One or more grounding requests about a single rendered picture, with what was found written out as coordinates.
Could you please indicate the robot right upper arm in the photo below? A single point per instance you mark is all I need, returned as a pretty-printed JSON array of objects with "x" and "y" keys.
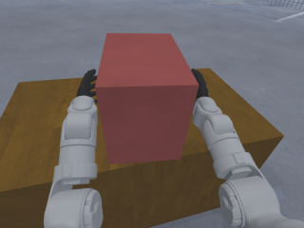
[{"x": 251, "y": 203}]

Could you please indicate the right robot forearm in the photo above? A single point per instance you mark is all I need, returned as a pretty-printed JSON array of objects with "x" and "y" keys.
[{"x": 231, "y": 161}]

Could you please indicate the pedestal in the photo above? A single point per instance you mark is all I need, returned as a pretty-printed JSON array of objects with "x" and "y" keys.
[{"x": 134, "y": 194}]

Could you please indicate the robot left upper arm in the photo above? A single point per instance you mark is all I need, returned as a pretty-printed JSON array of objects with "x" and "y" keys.
[{"x": 75, "y": 208}]

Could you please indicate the left robot forearm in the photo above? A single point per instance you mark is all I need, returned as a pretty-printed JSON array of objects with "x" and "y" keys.
[{"x": 77, "y": 147}]

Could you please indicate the carton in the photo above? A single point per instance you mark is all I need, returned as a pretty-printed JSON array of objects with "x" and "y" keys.
[{"x": 146, "y": 94}]

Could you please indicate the left robot hand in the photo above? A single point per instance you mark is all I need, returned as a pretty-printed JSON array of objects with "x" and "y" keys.
[{"x": 86, "y": 85}]

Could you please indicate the right robot hand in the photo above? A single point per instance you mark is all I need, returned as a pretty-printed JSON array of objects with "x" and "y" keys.
[{"x": 202, "y": 90}]

